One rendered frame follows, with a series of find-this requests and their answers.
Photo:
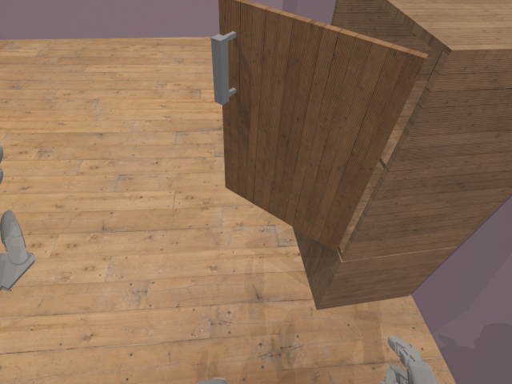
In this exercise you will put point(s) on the right robot hand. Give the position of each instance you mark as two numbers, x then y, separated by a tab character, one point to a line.
418	371

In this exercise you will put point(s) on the handle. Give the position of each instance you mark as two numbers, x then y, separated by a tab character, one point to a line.
219	46

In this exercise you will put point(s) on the left robot hand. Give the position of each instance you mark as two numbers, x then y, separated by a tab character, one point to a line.
14	264

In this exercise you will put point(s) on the cupboard door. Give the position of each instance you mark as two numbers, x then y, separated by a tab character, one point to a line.
314	108

